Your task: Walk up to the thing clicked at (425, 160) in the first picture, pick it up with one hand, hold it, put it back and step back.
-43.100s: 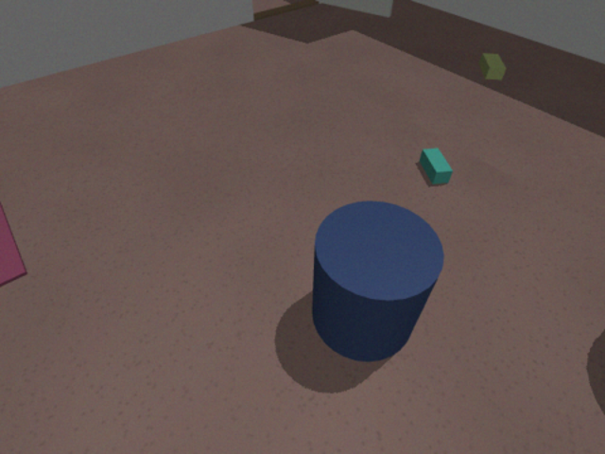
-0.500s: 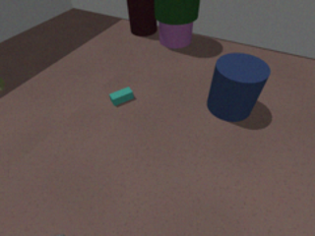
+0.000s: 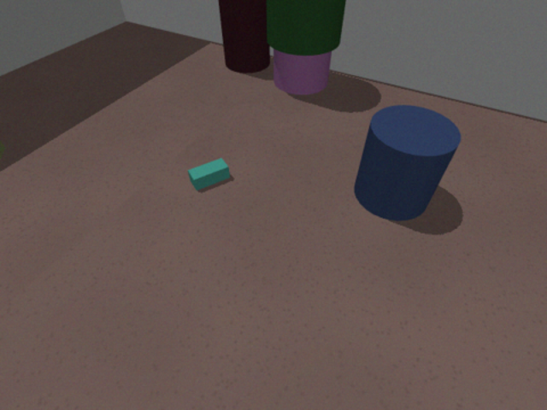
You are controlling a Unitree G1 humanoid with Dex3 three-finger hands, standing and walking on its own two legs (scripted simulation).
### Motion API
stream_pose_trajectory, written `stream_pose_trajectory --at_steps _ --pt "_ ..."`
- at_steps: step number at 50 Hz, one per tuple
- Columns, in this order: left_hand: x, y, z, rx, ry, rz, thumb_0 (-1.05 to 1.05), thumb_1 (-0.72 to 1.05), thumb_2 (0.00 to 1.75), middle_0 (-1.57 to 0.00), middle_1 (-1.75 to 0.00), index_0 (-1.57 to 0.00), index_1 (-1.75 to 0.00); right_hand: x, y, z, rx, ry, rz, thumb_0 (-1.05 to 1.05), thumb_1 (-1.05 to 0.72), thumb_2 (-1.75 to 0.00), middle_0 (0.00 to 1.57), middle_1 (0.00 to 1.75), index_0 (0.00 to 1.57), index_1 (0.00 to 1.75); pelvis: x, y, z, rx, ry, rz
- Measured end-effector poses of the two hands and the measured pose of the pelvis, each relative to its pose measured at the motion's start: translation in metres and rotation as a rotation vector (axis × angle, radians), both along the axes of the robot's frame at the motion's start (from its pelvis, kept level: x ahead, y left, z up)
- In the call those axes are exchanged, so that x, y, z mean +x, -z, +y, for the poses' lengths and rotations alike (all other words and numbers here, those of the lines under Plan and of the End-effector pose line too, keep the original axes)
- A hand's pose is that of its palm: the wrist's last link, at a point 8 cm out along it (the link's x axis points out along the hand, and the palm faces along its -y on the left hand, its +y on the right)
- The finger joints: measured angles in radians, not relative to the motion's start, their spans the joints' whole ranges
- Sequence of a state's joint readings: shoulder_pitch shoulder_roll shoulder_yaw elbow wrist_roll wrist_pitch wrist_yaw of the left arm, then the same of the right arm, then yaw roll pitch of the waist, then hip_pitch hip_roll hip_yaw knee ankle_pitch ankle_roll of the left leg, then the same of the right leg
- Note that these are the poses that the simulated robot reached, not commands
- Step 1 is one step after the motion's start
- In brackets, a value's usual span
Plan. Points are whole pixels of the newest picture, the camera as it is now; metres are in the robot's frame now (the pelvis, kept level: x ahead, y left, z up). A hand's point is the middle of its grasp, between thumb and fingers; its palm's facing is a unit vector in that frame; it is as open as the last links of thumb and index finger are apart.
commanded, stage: stand
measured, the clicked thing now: (209, 174) +1.39 +0.39 -0.74
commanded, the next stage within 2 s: none
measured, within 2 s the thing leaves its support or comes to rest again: neither
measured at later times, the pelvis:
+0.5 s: pelvis +0.00 +0.00 +0.00, yaw +1 degrees
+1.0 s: pelvis +0.01 +0.00 +0.00, yaw +1 degrees
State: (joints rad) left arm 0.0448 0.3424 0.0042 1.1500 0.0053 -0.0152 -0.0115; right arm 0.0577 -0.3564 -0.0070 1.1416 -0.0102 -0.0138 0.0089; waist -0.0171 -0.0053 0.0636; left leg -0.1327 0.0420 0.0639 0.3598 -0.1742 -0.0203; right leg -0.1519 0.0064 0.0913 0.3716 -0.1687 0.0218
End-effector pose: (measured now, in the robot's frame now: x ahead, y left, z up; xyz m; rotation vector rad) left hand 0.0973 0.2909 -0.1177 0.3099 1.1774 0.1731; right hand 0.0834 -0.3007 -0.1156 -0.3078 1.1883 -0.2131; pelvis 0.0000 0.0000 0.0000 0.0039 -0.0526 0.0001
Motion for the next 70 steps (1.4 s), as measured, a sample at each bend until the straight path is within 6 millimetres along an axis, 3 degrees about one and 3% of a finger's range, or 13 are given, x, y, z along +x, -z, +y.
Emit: stream_pose_trajectory --at_steps 13,23,32,50,70 --pt "-0.037 -0.001 0.009 0.019 -0.042 0.059 0.01 0.90 0.90 -0.20 -0.30 -0.20 -0.30 -0.009 0.005 0.005 0.019 -0.009 0.023 0.01 -0.90 -0.90 0.20 0.30 0.20 0.30 -0.005 -0.001 0.000 -0.002 -0.010 0.000" --pt "-0.046 0.001 0.008 0.015 -0.046 0.078 0.01 0.90 0.90 -0.20 -0.30 -0.20 -0.30 -0.017 0.006 0.003 0.017 -0.006 0.049 0.01 -0.90 -0.90 0.20 0.30 0.20 0.30 -0.005 -0.001 0.000 -0.002 -0.014 0.010" --pt "-0.039 0.002 0.005 0.008 -0.038 0.078 0.01 0.90 0.90 -0.20 -0.30 -0.20 -0.30 -0.016 0.006 0.003 0.014 0.000 0.062 0.01 -0.90 -0.90 0.20 0.30 0.20 0.30 0.001 -0.001 0.000 -0.002 -0.014 0.013" --pt "-0.010 -0.001 0.006 0.012 -0.021 0.028 0.01 0.90 0.90 -0.20 -0.30 -0.20 -0.30 0.005 0.002 0.004 0.007 -0.010 0.033 0.01 -0.90 -0.90 0.20 0.30 0.20 0.30 0.013 -0.002 0.001 -0.003 -0.019 0.014" --pt "-0.015 -0.001 0.009 0.017 -0.031 0.051 0.01 0.90 0.90 -0.20 -0.30 -0.20 -0.30 0.011 0.002 0.005 0.009 -0.015 0.040 0.01 -0.90 -0.90 0.20 0.30 0.20 0.30 0.018 -0.002 0.002 -0.003 -0.023 0.013"
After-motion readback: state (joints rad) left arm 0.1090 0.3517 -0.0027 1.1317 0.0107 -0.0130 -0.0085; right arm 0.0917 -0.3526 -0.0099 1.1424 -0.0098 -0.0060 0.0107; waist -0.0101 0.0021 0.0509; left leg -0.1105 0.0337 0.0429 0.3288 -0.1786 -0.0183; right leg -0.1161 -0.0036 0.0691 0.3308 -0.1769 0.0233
